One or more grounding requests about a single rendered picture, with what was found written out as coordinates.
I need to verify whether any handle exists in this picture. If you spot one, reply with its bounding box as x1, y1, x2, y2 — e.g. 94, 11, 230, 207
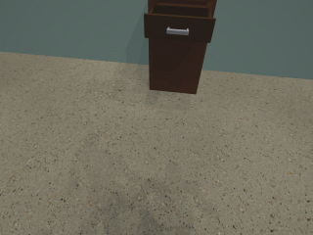
166, 27, 189, 35

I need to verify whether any drawer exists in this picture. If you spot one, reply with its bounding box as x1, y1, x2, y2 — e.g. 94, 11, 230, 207
144, 4, 216, 43

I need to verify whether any cabinet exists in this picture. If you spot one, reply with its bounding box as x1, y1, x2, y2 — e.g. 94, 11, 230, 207
148, 0, 217, 95

